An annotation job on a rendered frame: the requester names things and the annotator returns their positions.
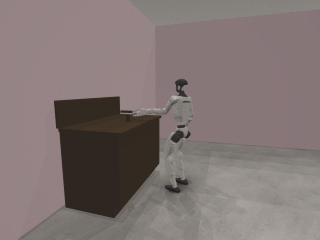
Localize right robot forearm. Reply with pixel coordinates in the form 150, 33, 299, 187
184, 116, 194, 127

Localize left robot forearm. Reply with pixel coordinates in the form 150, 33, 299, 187
147, 108, 165, 115

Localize counter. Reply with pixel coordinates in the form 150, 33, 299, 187
54, 96, 162, 218

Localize left robot shin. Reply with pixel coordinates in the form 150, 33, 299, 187
164, 158, 177, 188

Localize right robot shin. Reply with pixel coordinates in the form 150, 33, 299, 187
174, 154, 185, 180

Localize robot left hand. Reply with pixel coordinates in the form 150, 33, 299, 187
132, 108, 148, 117

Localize robot right upper arm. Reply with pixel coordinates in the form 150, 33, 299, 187
188, 96, 194, 118

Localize robot left upper arm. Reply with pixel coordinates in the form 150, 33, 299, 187
162, 95, 180, 115

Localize robot shin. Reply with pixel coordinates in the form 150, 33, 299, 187
174, 154, 185, 180
164, 158, 177, 188

